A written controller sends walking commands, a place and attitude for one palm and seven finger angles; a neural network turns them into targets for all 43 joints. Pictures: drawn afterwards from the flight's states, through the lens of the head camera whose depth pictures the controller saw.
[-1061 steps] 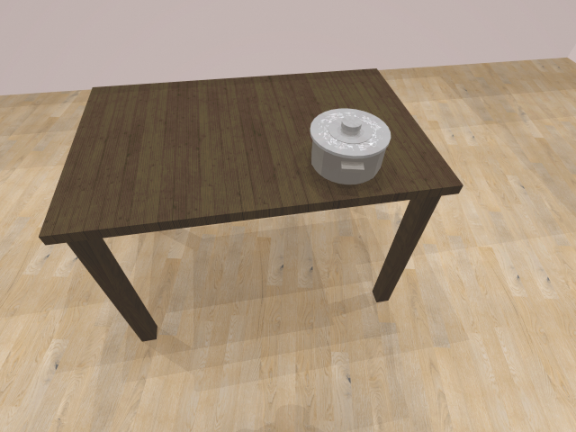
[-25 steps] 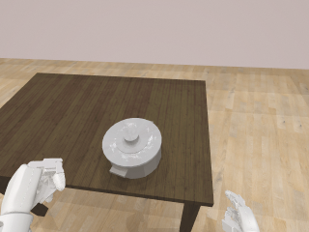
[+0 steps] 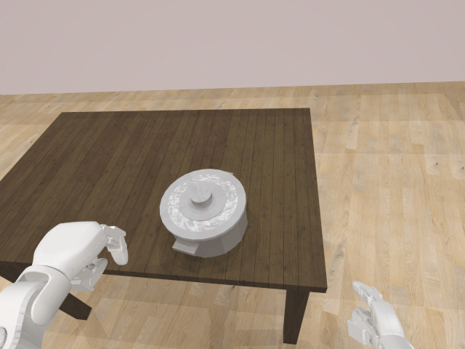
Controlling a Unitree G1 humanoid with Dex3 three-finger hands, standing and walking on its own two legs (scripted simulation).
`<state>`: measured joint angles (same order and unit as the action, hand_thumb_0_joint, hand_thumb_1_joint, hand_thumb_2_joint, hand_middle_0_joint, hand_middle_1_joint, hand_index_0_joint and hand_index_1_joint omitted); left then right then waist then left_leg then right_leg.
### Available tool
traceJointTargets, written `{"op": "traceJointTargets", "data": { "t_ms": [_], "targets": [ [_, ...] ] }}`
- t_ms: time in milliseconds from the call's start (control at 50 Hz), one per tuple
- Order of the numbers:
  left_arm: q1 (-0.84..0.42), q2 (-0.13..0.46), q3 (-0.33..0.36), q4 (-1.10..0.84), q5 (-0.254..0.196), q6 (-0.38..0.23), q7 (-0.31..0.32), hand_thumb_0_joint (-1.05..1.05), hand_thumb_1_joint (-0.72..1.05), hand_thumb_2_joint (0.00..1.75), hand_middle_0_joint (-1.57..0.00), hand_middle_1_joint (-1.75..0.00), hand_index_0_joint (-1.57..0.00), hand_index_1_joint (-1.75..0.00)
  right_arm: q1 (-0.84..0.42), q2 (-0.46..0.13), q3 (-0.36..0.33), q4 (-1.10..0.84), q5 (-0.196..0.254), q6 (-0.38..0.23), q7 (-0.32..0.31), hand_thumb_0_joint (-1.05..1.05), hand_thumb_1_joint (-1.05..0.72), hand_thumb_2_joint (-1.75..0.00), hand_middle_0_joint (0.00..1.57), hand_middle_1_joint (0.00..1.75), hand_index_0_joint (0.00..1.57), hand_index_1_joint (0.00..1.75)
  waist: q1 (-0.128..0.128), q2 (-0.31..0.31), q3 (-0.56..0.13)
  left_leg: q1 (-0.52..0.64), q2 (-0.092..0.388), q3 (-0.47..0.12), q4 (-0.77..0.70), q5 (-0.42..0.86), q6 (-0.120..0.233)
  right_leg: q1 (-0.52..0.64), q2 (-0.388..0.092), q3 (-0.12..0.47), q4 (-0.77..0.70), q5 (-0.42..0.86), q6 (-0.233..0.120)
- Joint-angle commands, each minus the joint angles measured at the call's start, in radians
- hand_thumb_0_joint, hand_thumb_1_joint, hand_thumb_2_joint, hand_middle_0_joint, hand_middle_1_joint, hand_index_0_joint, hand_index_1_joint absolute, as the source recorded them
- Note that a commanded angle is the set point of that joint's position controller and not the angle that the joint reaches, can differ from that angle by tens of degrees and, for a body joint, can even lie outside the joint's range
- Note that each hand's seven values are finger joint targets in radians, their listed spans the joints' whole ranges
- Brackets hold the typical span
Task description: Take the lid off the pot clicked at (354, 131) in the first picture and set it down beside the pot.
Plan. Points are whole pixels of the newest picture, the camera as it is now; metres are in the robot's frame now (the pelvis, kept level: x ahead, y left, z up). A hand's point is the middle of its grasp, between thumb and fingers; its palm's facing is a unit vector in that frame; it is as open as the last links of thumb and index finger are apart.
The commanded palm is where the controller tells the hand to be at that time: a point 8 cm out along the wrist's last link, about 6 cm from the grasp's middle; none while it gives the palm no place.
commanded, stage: reach forward and open the fingers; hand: left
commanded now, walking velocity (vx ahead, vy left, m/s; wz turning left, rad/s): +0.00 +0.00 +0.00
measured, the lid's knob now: (201, 195) +0.42 +0.13 +0.00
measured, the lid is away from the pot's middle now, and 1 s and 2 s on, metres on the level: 0.00 0.00 0.00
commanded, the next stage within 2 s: move the open hand above the knob in 0.52 s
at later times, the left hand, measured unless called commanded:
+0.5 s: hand (101, 236) +0.27 +0.26 +0.07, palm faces -0.22 -0.06 -0.97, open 9.8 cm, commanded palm +0.26 +0.26 +0.13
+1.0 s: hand (127, 215) +0.32 +0.24 +0.07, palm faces -0.27 -0.07 -0.96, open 9.9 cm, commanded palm +0.30 +0.23 +0.13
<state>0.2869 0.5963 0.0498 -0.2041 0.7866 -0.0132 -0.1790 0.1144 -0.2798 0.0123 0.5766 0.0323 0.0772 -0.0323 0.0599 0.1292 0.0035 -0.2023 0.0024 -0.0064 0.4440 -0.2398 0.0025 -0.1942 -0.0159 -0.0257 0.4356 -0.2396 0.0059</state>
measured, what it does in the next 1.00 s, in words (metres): stands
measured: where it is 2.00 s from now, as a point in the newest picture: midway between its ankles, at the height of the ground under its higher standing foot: outside the picture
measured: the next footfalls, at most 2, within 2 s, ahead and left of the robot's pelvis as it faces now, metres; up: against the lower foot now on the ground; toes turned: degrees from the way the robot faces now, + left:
none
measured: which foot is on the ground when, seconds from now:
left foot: down 0.00-1.00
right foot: down 0.00-1.00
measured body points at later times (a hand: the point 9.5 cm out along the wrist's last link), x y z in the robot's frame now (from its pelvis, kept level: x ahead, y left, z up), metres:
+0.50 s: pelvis -0.01 +0.02 +0.00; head +0.00 -0.02 +0.45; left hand +0.28 +0.26 +0.13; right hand +0.19 -0.20 -0.10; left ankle +0.00 +0.12 -0.74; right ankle -0.01 -0.12 -0.74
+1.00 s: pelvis +0.01 +0.01 +0.00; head +0.03 -0.03 +0.45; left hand +0.33 +0.24 +0.12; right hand +0.20 -0.21 -0.11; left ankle +0.00 +0.12 -0.74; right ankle -0.01 -0.12 -0.74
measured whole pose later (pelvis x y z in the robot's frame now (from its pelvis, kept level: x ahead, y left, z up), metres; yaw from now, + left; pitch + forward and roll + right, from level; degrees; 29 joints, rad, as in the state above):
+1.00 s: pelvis +0.01 +0.01 +0.00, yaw +0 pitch +2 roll +0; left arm -0.13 0.55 -0.12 0.07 0.83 0.09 -0.22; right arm 0.12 -0.28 0.03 0.58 0.06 0.12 0.00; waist 0.02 0.11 0.01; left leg -0.21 -0.02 0.00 0.41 -0.23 0.02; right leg -0.20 -0.04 -0.02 0.41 -0.24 0.02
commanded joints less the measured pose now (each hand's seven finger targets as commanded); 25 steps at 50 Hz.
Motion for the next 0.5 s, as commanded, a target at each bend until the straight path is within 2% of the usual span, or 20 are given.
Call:
{"op": "traceJointTargets", "data": {
  "t_ms": [0, 40, 60, 80, 100, 120, 160, 180, 200, 220, 260, 280, 300, 320, 340, 360, 380, 440, 460, 480],
  "targets": [
    [-0.242, 0.235, 0.144, -0.142, 0.014, 0.000, 0.050, 0.00, 0.06, 1.17, -0.94, -0.44, -0.94, -0.44, -0.150, -0.083, -0.035, -0.154, 0.002, -0.038, -0.002, 0.00, -0.90, -0.90, 0.20, 0.30, 0.20, 0.30, -0.001, -0.072, -0.173, 0.065, -0.018, 0.006, -0.063, 0.192, 0.040, 0.056, -0.008, 0.004, -0.081, 0.166, -0.017],
    [-0.271, 0.248, 0.144, -0.143, 0.027, 0.002, 0.055, 0.00, 0.01, 1.19, -0.92, -0.36, -0.92, -0.36, -0.159, -0.082, -0.031, -0.153, 0.000, -0.035, -0.003, 0.00, -0.90, -0.90, 0.20, 0.30, 0.20, 0.30, 0.008, -0.054, -0.192, 0.079, -0.019, 0.000, -0.072, 0.219, 0.040, 0.068, -0.008, 0.002, -0.080, 0.182, -0.020],
    [-0.267, 0.255, 0.159, -0.127, 0.031, 0.009, 0.055, 0.00, -0.02, 1.20, -0.91, -0.33, -0.91, -0.33, -0.179, -0.079, -0.029, -0.158, 0.003, -0.038, 0.000, 0.00, -0.90, -0.90, 0.20, 0.30, 0.20, 0.30, 0.007, -0.055, -0.171, 0.072, -0.016, -0.006, -0.075, 0.206, 0.039, 0.064, 0.000, 0.008, -0.083, 0.172, -0.026],
    [-0.264, 0.197, 0.106, -0.088, 0.020, 0.012, 0.052, 0.00, -0.05, 1.21, -0.90, -0.29, -0.90, -0.29, -0.154, -0.072, -0.029, -0.153, 0.006, -0.034, 0.001, 0.00, -0.90, -0.90, 0.20, 0.30, 0.20, 0.30, -0.004, -0.076, -0.164, 0.065, -0.014, 0.002, -0.081, 0.201, 0.039, 0.070, -0.004, -0.008, -0.081, 0.158, -0.022],
    [-0.286, 0.216, 0.117, -0.064, 0.022, 0.014, 0.048, 0.00, -0.07, 1.22, -0.88, -0.26, -0.88, -0.26, -0.150, -0.082, -0.030, -0.144, 0.007, -0.029, 0.002, 0.00, -0.90, -0.90, 0.20, 0.30, 0.20, 0.30, -0.003, -0.090, -0.148, 0.062, -0.014, 0.000, -0.087, 0.194, 0.037, 0.055, -0.001, -0.010, -0.090, 0.153, -0.021],
    [-0.297, 0.200, 0.096, -0.053, 0.018, 0.018, 0.047, 0.00, -0.10, 1.23, -0.87, -0.22, -0.87, -0.22, -0.150, -0.082, -0.032, -0.146, 0.009, -0.023, 0.003, 0.00, -0.90, -0.90, 0.20, 0.30, 0.20, 0.30, -0.005, -0.082, -0.141, 0.060, -0.013, 0.002, -0.094, 0.172, 0.036, 0.052, -0.003, -0.009, -0.095, 0.131, -0.021],
    [-0.349, 0.238, 0.120, -0.067, 0.032, 0.025, 0.047, 0.00, -0.16, 1.25, -0.85, -0.15, -0.85, -0.15, -0.177, -0.082, -0.029, -0.155, 0.012, -0.023, 0.006, 0.00, -0.90, -0.90, 0.20, 0.30, 0.20, 0.30, -0.002, -0.062, -0.148, 0.065, -0.012, -0.005, -0.097, 0.167, 0.037, 0.055, 0.005, 0.002, -0.095, 0.124, -0.029],
    [-0.374, 0.181, 0.061, -0.074, 0.027, 0.021, 0.043, 0.00, -0.19, 1.26, -0.84, -0.12, -0.84, -0.12, -0.164, -0.075, -0.028, -0.157, 0.011, -0.023, 0.006, 0.00, -0.90, -0.90, 0.20, 0.30, 0.20, 0.30, -0.011, -0.061, -0.171, 0.070, -0.012, -0.002, -0.105, 0.169, 0.037, 0.068, 0.000, -0.013, -0.089, 0.111, -0.025],
    [-0.392, 0.214, 0.085, -0.084, 0.031, 0.017, 0.044, 0.00, -0.21, 1.27, -0.82, -0.08, -0.82, -0.08, -0.160, -0.081, -0.032, -0.150, 0.009, -0.021, 0.006, 0.00, -0.90, -0.90, 0.20, 0.30, 0.20, 0.30, -0.005, -0.057, -0.191, 0.086, -0.009, -0.009, -0.106, 0.184, 0.036, 0.068, 0.002, -0.011, -0.091, 0.123, -0.027],
    [-0.394, 0.198, 0.066, -0.069, 0.029, 0.020, 0.046, 0.00, -0.21, 1.27, -0.82, -0.08, -0.82, -0.08, -0.161, -0.078, -0.031, -0.151, 0.008, -0.019, 0.005, 0.00, -0.90, -0.90, 0.20, 0.30, 0.20, 0.30, -0.007, -0.044, -0.173, 0.083, -0.008, -0.010, -0.109, 0.182, 0.036, 0.062, 0.001, -0.013, -0.094, 0.120, -0.028],
    [-0.412, 0.239, 0.109, -0.025, 0.041, 0.030, 0.047, 0.00, -0.21, 1.27, -0.82, -0.08, -0.82, -0.08, -0.169, -0.085, -0.029, -0.151, 0.015, -0.016, 0.009, 0.00, -0.90, -0.90, 0.20, 0.30, 0.20, 0.30, -0.005, -0.069, -0.145, 0.062, -0.005, -0.014, -0.115, 0.156, 0.033, 0.053, 0.011, -0.007, -0.096, 0.099, -0.033],
    [-0.425, 0.183, 0.053, 0.002, 0.037, 0.031, 0.042, 0.00, -0.21, 1.27, -0.82, -0.08, -0.82, -0.08, -0.157, -0.077, -0.026, -0.151, 0.014, -0.014, 0.008, 0.00, -0.90, -0.90, 0.20, 0.30, 0.20, 0.30, -0.012, -0.074, -0.148, 0.060, -0.007, -0.008, -0.119, 0.158, 0.034, 0.057, 0.006, -0.020, -0.093, 0.090, -0.030],
    [-0.459, 0.209, 0.066, -0.012, 0.041, 0.028, 0.043, 0.00, -0.22, 1.27, -0.82, -0.08, -0.82, -0.08, -0.152, -0.085, -0.028, -0.144, 0.014, -0.009, 0.010, 0.00, -0.90, -0.90, 0.20, 0.30, 0.20, 0.30, -0.011, -0.067, -0.165, 0.072, -0.005, -0.014, -0.121, 0.170, 0.033, 0.055, 0.007, -0.019, -0.095, 0.102, -0.031],
    [-0.462, 0.208, 0.063, -0.011, 0.042, 0.029, 0.045, 0.00, -0.22, 1.27, -0.82, -0.08, -0.82, -0.08, -0.152, -0.083, -0.030, -0.148, 0.013, -0.009, 0.009, 0.00, -0.90, -0.90, 0.20, 0.30, 0.20, 0.30, -0.008, -0.064, -0.173, 0.077, -0.004, -0.017, -0.118, 0.179, 0.033, 0.061, 0.004, -0.017, -0.091, 0.111, -0.032],
    [-0.481, 0.221, 0.069, -0.028, 0.048, 0.028, 0.046, 0.00, -0.22, 1.27, -0.82, -0.08, -0.82, -0.08, -0.158, -0.086, -0.028, -0.148, 0.013, -0.009, 0.011, 0.00, -0.90, -0.90, 0.20, 0.30, 0.20, 0.30, -0.003, -0.034, -0.195, 0.087, -0.006, -0.020, -0.115, 0.203, 0.032, 0.067, 0.004, -0.016, -0.085, 0.130, -0.035],
    [-0.480, 0.235, 0.091, -0.008, 0.051, 0.037, 0.049, 0.00, -0.22, 1.27, -0.82, -0.08, -0.82, -0.08, -0.167, -0.083, -0.028, -0.154, 0.016, -0.011, 0.012, 0.00, -0.90, -0.90, 0.20, 0.30, 0.20, 0.30, -0.007, -0.042, -0.177, 0.077, -0.004, -0.023, -0.112, 0.197, 0.032, 0.066, 0.010, -0.008, -0.084, 0.131, -0.038],
    [-0.493, 0.181, 0.039, 0.007, 0.047, 0.036, 0.044, 0.00, -0.22, 1.27, -0.82, -0.08, -0.82, -0.08, -0.151, -0.078, -0.026, -0.148, 0.015, -0.009, 0.013, 0.00, -0.90, -0.90, 0.20, 0.30, 0.20, 0.30, -0.015, -0.064, -0.192, 0.081, -0.005, -0.017, -0.114, 0.212, 0.032, 0.070, 0.008, -0.022, -0.082, 0.133, -0.034],
    [-0.534, 0.204, 0.042, 0.030, 0.050, 0.042, 0.043, 0.00, -0.22, 1.27, -0.83, -0.08, -0.83, -0.08, -0.145, -0.089, -0.027, -0.142, 0.017, -0.002, 0.014, 0.00, -0.90, -0.90, 0.20, 0.30, 0.20, 0.30, -0.015, -0.055, -0.183, 0.082, -0.004, -0.019, -0.113, 0.204, 0.030, 0.052, 0.006, -0.019, -0.088, 0.136, -0.035],
    [-0.543, 0.229, 0.072, 0.030, 0.055, 0.047, 0.044, 0.00, -0.22, 1.28, -0.83, -0.08, -0.83, -0.08, -0.156, -0.090, -0.029, -0.150, 0.019, -0.004, 0.015, 0.00, -0.90, -0.90, 0.20, 0.30, 0.20, 0.30, -0.016, -0.052, -0.183, 0.078, -0.004, -0.019, -0.106, 0.204, 0.032, 0.061, 0.011, -0.009, -0.084, 0.142, -0.040],
    [-0.557, 0.183, 0.024, 0.051, 0.051, 0.048, 0.039, 0.00, -0.22, 1.28, -0.83, -0.08, -0.83, -0.08, -0.143, -0.083, -0.025, -0.145, 0.018, -0.002, 0.013, 0.00, -0.90, -0.90, 0.20, 0.30, 0.20, 0.30, -0.024, -0.061, -0.198, 0.082, -0.006, -0.012, -0.108, 0.214, 0.033, 0.063, 0.009, -0.020, -0.082, 0.139, -0.036]
  ]
}}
